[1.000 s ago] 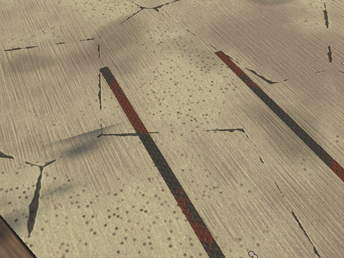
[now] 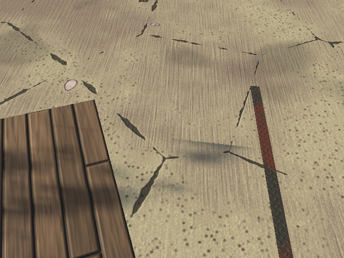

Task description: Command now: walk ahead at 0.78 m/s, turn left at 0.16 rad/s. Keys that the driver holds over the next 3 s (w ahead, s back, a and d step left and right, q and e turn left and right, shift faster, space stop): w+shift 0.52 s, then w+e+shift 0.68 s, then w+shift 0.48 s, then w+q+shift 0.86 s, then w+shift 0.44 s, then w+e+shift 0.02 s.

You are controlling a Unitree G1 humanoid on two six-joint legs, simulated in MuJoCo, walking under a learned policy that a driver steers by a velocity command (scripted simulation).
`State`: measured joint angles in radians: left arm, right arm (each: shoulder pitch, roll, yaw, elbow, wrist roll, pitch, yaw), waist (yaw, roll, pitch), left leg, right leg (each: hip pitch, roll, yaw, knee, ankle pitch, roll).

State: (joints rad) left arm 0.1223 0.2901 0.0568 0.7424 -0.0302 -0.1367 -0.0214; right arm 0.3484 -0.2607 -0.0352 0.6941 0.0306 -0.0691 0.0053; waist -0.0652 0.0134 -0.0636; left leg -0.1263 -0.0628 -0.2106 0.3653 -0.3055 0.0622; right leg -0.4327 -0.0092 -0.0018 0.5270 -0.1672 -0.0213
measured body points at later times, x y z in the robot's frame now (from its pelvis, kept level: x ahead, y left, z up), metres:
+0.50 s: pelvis +0.34 -0.04 -0.04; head +0.39 -0.06 +0.41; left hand +0.23 +0.20 -0.16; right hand +0.62 -0.23 -0.09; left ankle +0.55 +0.07 -0.73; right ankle +0.06 -0.14 -0.74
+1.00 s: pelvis +0.79 -0.10 -0.05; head +0.80 -0.12 +0.40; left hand +1.05 +0.09 -0.12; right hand +0.74 -0.36 -0.19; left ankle +0.56 +0.06 -0.72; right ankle +0.96 -0.20 -0.74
